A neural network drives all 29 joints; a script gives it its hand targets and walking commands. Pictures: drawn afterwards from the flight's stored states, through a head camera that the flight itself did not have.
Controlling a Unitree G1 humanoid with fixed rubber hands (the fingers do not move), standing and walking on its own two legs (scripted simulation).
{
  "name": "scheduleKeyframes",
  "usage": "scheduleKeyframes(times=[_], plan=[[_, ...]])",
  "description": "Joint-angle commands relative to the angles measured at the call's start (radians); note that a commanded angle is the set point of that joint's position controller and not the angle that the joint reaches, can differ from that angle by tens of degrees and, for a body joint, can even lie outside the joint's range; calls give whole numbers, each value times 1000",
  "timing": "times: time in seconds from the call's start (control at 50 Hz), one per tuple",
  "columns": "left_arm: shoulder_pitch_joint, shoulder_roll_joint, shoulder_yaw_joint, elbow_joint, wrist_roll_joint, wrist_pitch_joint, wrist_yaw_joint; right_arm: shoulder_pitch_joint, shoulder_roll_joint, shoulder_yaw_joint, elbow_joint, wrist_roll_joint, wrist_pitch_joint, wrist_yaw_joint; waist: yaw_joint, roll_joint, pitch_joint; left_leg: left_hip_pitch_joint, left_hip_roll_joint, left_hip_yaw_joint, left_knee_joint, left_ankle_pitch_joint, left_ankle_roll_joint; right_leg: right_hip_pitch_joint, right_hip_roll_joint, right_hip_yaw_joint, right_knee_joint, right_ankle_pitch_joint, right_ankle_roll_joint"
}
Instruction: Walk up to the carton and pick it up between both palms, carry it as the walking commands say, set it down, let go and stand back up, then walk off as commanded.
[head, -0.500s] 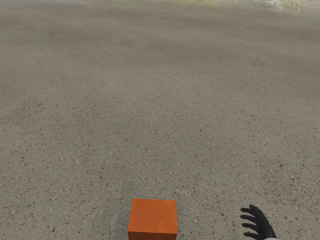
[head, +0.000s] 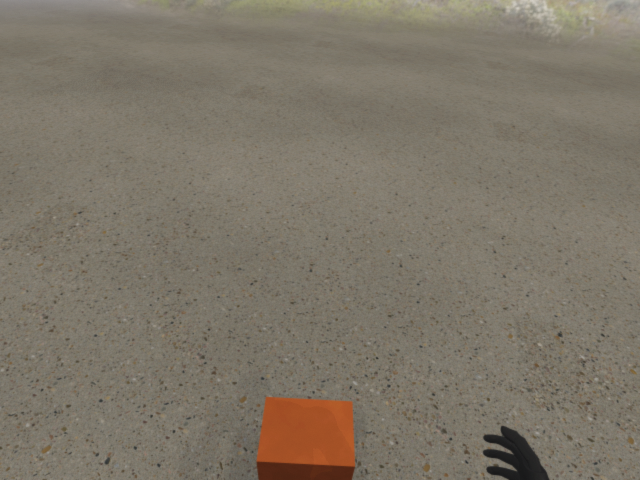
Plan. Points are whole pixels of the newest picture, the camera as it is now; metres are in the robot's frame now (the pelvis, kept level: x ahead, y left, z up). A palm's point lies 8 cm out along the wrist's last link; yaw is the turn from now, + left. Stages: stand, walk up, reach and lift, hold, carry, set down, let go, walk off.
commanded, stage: stand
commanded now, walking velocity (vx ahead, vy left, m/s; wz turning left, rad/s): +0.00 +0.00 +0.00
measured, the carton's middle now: (306, 451) +0.44 +0.03 -0.64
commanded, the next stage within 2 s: walk off in 0.14 s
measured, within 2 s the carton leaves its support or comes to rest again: neither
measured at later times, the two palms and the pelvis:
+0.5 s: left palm out of the picture +0.02 +0.28 -0.13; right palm out of the picture +0.13 -0.25 -0.08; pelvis +0.00 +0.00 +0.00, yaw +0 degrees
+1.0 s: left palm (152, 433) +0.23 +0.26 -0.11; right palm out of the picture +0.18 -0.26 -0.13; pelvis +0.15 -0.01 +0.00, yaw +0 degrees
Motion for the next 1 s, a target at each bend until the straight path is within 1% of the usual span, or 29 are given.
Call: scheduleKeyframes(times=[0.0, 0.2, 0.28, 0.3, 0.34, 0.36, 0.38, 0.4, 0.44, 0.46, 0.48, 0.5, 0.52, 0.54, 0.58, 0.6, 0.62, 0.64, 0.66, 0.68, 0.72, 0.76, 0.8, 0.82, 0.86, 0.88, 0.9, 0.94, 0.98], plan=[[-117, 268, 28, -55, 122, -41, 3, -59, -245, -45, -13, -95, -55, -14, -62, 71, 236, 32, 82, -109, -131, -3, 67, -274, -154, 222, -299, -3, -11], [-107, 265, 25, -28, 118, -38, 4, -93, -257, -40, 3, -94, -53, -18, -45, 100, 236, 4, 93, -120, -160, -21, 70, -228, -144, 195, -270, 34, -5], [-119, 274, 24, -18, 120, -40, 6, -100, -252, -38, 13, -91, -54, -15, -45, 55, 230, 19, 91, -121, -145, 11, 70, -232, -156, 211, -283, 35, -14], [-127, 270, 25, -22, 121, -39, 7, -96, -248, -38, 15, -91, -51, -17, -52, 69, 226, 28, 82, -113, -136, 18, 67, -232, -159, 214, -284, 44, -12], [-42, 77, -30, 19, 116, 2, 3, -19, -76, 7, 50, -84, -5, -10, -53, 64, 228, 19, 86, -99, -162, -126, 29, -261, -152, 204, -321, -151, 13], [-31, 79, -31, 8, 125, 29, 3, 34, -83, 5, 53, -83, 14, -8, -63, 88, 271, -77, 80, -109, -178, -308, 18, -263, -117, 166, -286, -316, 20], [-19, 80, -31, -3, 126, 44, 1, 12, -116, -2, 45, -93, 26, -7, -46, 90, 300, -116, 68, -101, -162, -444, 18, -293, -116, 178, -286, -425, 14], [-9, 82, -29, 0, 129, 51, 1, 12, -123, -7, 32, -96, 34, -8, -47, 83, 324, -173, 61, -100, -158, -511, 20, -291, -121, 187, -269, -474, 4], [52, 96, -23, 14, 131, 43, 2, -31, -118, -5, 2, -101, 33, -6, -18, 76, 325, -247, 44, -63, -75, -445, 19, -237, -173, 255, -295, -492, -28], [102, 122, -13, 28, 132, 31, 5, -66, -103, -5, -14, -101, 26, -6, 9, 40, 279, -289, 34, -34, 2, -376, 16, -151, -225, 326, -325, -514, -61], [143, 169, 4, 54, 136, 19, 7, -70, -87, -7, -18, -102, 15, -2, 20, -41, 225, -289, 21, 32, 141, -246, 10, -99, -316, 426, -392, -554, -102], [135, 189, 13, 56, 140, 10, 10, -81, -86, -9, -25, -105, 1, 4, 19, -58, 242, -340, 52, 61, 198, -154, -2, -67, -379, 477, -427, -508, -139], [108, 185, 13, 41, 143, 3, 8, -61, -98, -14, -31, -105, -6, 6, 2, -46, 217, -345, 77, 52, 207, -141, -2, -50, -404, 488, -417, -463, -161], [85, 170, 14, 29, 143, -2, 6, -55, -91, -12, -31, -103, -12, 8, -3, -41, 211, -340, 73, 63, 193, -178, -1, -45, -394, 469, -412, -393, -165], [6, 173, 16, 6, 139, -6, -1, -22, -73, -7, -22, -98, -14, 12, -50, -48, 213, -181, 62, 90, 92, -231, 11, -164, -340, 348, -371, -280, -129], [-38, 171, 14, -6, 139, 0, -4, 65, -65, -7, 7, -94, -16, 12, -105, -55, 200, -1, 44, 90, -23, -213, 22, -293, -289, 260, -307, -301, -90], [-76, 117, 6, -12, 133, 1, -6, 178, -98, -18, 41, -101, -25, 6, -158, 41, 201, 157, 63, 8, -105, -258, 36, -419, -214, 168, -145, -238, -46], [-82, 51, -7, -32, 125, -4, -13, 304, -182, -41, 79, -107, -37, -4, -192, 329, 187, 311, 285, -430, -350, -497, 102, -619, -45, -17, 258, -139, 17], [-74, 60, -1, -44, 137, -13, -15, 413, -244, -57, 101, -91, -37, -3, -187, 351, 166, 371, 394, -664, -400, -467, 150, -709, -9, 0, 424, -175, 38], [-89, 74, -1, -48, 146, -20, -24, 411, -212, -47, 107, -84, -38, -2, -179, 243, 139, 367, 388, -693, -386, -400, 168, -722, -38, 64, 514, -162, 30], [-97, 67, -5, -35, 141, -35, -41, 302, -159, -29, 77, -100, -52, -4, -138, 152, 95, 360, 350, -546, -344, -238, 178, -758, -101, 75, 590, -63, 34], [-113, 47, -7, -29, 147, -31, -50, 293, -115, -10, 69, -94, -64, -14, -130, 164, 47, 312, 308, -433, -347, -166, 153, -721, -125, 70, 584, 18, 46], [-142, 30, -14, -35, 145, -18, -58, 276, -89, 0, 60, -90, -67, -21, -111, 177, 102, 240, 291, -363, -377, -150, 155, -742, -159, 70, 527, 91, 69], [-172, 23, -20, -41, 137, -13, -63, 276, -109, -2, 48, -88, -64, -21, -117, 166, 106, 194, 283, -331, -401, -138, 162, -725, -153, 43, 487, 110, 75], [-204, 3, -34, -62, 125, -12, -68, 229, -117, -4, 31, -92, -55, -23, -90, 190, 132, 112, 263, -250, -414, -116, 173, -667, -173, 20, 327, 125, 93], [-233, -2, -41, -68, 122, -14, -70, 218, -137, -11, 25, -96, -53, -21, -93, 200, 145, 73, 256, -212, -418, -109, 174, -626, -174, 6, 253, 143, 94], [-255, 10, -41, -78, 117, -13, -72, 204, -130, -10, 23, -96, -55, -19, -87, 189, 154, 27, 262, -179, -407, -87, 171, -561, -194, 16, 178, 174, 92], [-242, 34, -33, -66, 115, -9, -71, 196, -175, -21, 18, -100, -56, -16, -80, 224, 157, -40, 277, -163, -412, -111, 153, -421, -163, -41, 116, 196, 71], [-195, 33, -27, -45, 115, -12, -67, 214, -172, -23, 28, -106, -51, -9, -74, 204, 160, -40, 276, -165, -369, -60, 142, -315, -126, -75, 68, 192, 60]])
